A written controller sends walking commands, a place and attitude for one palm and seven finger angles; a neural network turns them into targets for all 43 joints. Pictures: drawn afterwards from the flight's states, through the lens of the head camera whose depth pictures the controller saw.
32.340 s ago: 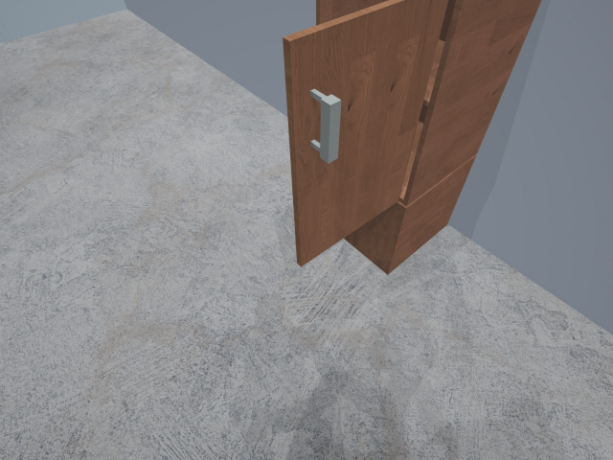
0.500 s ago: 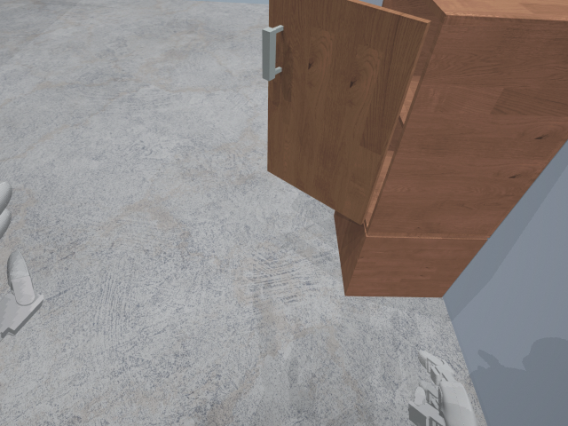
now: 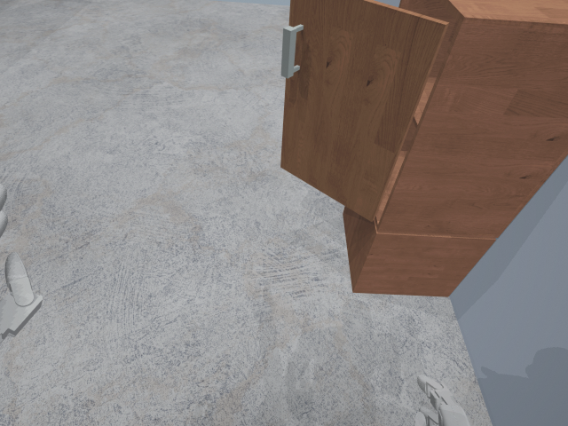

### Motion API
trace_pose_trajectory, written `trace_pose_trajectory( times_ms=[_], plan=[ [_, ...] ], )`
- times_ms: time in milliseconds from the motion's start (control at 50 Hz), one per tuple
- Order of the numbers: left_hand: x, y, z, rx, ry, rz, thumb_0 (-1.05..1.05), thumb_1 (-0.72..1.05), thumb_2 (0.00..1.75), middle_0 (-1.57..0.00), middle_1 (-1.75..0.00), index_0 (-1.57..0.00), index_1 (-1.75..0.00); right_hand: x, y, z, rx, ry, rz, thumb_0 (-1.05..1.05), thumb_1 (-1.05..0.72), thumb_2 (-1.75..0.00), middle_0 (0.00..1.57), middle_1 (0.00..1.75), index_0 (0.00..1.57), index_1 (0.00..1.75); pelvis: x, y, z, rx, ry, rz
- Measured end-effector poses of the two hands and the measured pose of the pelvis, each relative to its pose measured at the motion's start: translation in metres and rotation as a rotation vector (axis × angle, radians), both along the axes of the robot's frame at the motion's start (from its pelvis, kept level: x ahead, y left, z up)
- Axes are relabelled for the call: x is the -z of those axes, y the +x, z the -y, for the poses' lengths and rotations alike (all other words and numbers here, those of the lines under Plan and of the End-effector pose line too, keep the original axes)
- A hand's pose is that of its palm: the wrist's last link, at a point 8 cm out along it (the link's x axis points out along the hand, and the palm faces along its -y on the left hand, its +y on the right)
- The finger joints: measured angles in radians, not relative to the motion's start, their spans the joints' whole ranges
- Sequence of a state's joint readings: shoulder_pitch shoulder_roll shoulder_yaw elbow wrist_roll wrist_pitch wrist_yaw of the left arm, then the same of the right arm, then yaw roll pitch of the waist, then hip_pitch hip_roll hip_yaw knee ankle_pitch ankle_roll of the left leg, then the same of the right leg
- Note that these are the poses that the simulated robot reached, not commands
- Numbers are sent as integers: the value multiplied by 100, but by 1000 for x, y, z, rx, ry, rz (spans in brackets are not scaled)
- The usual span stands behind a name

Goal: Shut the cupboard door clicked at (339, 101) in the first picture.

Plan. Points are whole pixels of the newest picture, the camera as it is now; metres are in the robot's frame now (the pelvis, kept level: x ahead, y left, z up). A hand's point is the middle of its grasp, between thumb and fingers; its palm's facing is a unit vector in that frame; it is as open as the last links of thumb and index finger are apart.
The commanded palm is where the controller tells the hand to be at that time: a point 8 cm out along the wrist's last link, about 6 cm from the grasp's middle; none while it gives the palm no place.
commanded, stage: stop stepping back and stand still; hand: left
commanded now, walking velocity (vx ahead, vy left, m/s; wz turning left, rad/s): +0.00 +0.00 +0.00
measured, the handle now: (293, 51) +0.98 +0.04 +0.09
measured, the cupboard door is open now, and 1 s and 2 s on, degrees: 51 51 51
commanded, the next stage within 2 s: let the arm hang, fingers relaxed in 0.06 s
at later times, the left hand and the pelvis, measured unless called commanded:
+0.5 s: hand out of the picture +0.03 +0.16 -0.18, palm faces +0.01 -0.98 -0.19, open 7.0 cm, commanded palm none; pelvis -0.02 -0.01 -0.01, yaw +1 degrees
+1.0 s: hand out of the picture +0.01 +0.18 -0.17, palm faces +0.03 -0.97 -0.23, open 7.4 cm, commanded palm none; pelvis -0.01 -0.01 +0.00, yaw +0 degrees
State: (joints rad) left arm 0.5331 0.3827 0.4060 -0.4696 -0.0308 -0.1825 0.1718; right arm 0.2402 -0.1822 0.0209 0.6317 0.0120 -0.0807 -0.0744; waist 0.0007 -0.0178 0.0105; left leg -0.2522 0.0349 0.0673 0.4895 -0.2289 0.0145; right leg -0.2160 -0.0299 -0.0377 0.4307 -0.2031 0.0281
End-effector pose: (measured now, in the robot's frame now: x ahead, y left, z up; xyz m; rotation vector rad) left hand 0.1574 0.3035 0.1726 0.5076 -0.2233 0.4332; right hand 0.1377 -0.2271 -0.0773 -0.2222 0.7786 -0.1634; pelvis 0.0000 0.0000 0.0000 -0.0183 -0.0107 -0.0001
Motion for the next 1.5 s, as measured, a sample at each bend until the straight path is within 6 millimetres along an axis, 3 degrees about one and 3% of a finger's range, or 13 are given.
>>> trace_pose_trajectory(
  times_ms=[140, 180, 220, 260, 300, 380, 420, 460, 580, 700, 820, 1120, 1500],
  plan=[
    [-2, -5, 4, 2, 13, -15, 2, 89, 90, -22, -30, -21, -30, 0, -1, 6, 10, 10, 22, 1, -90, -90, 20, 30, 20, 30, 0, -4, 3, 4, -1, -1],
    [7, -4, 5, 11, 9, -41, 1, 89, 90, -21, -30, -21, -30, 3, 0, 7, -9, 20, 30, 1, -90, -90, 20, 30, 20, 30, 1, -5, 4, -2, -3, -7],
    [49, 7, 3, 26, -43, -217, 1, 89, 90, -21, -30, -21, -30, 15, 1, 12, -65, 33, -6, 1, -90, -90, 20, 30, 20, 30, 4, -9, 2, -15, -2, -16],
    [108, 11, 4, 17, -130, -472, 1, 90, 90, -21, -30, -20, -30, 28, 0, 19, -90, 34, -59, 1, -90, -90, 20, 30, 20, 30, 7, -14, 1, -20, 3, -19],
    [168, 0, 13, 6, -212, -734, 1, 90, 90, -20, -30, -20, -30, 37, -5, 28, -80, 32, -102, 1, -90, -90, 21, 30, 20, 30, 9, -17, 1, -16, 11, -17],
    [264, -52, 52, 2, -375, -1145, 1, 90, 90, -20, -30, -20, -30, 46, -35, 42, -26, 12, -205, 1, -91, -90, 20, 30, 20, 30, 11, -21, 6, -10, 22, -11],
    [295, -83, 76, 2, -463, -1291, 1, 90, 90, -20, -30, -20, -30, 48, -58, 47, -2, -6, -285, 0, -91, -90, 20, 30, 20, 30, 10, -21, 8, -11, 23, -6],
    [314, -112, 92, -32, -547, -1380, 1, 93, 90, -21, -30, -21, -30, 50, -84, 49, 21, -20, -378, 0, -91, -90, 20, 30, 20, 30, 9, -21, 11, -13, 20, -5],
    [323, -169, 84, -155, -610, -1511, -1, 98, 90, -21, -30, -21, -30, 54, -149, 43, 67, -10, -615, 0, -91, -90, 20, 30, 20, 30, 3, -18, 18, -23, 5, -3],
    [314, -200, 73, -233, -598, -1594, 0, 94, 90, -21, -30, -21, -30, 61, -174, 30, 104, 44, -676, 0, -91, -90, 20, 30, 20, 30, 0, -14, 17, -14, 5, 6],
    [308, -195, 69, -249, -577, -1587, 1, 92, 90, -21, -30, -20, -30, 68, -170, 17, 108, 91, -650, 0, -91, -90, 20, 30, 20, 30, -1, -12, 15, -4, 10, 11],
    [313, -141, 90, -137, -594, -1467, 1, 91, 90, -20, -30, -20, -30, 66, -135, 9, 102, 99, -552, 0, -91, -90, 20, 30, 20, 30, -2, -6, 13, 4, 17, 20],
    [309, -156, 74, -195, -581, -1524, 1, 91, 90, -21, -30, -20, -30, 61, -135, 28, 106, 56, -593, 0, -91, -90, 20, 30, 20, 30, -5, 0, 15, -2, 14, 21]
  ],
)
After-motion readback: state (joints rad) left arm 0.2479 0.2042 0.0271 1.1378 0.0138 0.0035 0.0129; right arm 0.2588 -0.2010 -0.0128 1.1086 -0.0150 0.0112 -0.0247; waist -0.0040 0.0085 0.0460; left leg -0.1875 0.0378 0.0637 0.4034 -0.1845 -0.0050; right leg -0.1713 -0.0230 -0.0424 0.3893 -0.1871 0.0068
